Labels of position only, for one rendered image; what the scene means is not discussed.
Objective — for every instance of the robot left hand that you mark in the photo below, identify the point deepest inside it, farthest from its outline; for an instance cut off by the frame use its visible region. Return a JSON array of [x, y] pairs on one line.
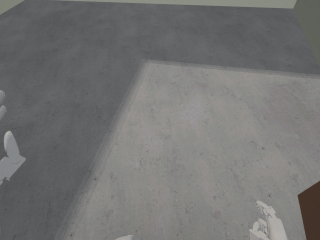
[[10, 165]]

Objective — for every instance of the robot right hand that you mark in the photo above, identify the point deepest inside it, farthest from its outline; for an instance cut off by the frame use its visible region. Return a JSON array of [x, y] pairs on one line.
[[273, 228]]

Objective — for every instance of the counter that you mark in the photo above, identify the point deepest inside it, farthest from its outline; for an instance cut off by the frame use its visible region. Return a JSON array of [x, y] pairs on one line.
[[309, 202]]

